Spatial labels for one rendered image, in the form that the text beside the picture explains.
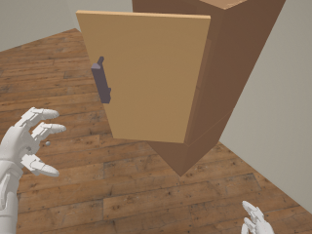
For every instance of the handle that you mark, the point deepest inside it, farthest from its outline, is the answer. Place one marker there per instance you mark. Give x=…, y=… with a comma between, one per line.
x=101, y=83

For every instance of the left robot forearm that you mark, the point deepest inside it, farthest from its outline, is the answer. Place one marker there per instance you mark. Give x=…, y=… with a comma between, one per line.
x=10, y=174

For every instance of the cupboard door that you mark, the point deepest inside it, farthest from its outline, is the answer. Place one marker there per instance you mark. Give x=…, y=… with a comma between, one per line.
x=151, y=63

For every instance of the robot right hand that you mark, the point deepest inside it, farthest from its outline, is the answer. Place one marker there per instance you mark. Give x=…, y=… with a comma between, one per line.
x=256, y=224

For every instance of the robot left hand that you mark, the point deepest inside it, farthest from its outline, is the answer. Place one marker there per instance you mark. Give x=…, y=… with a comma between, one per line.
x=17, y=139

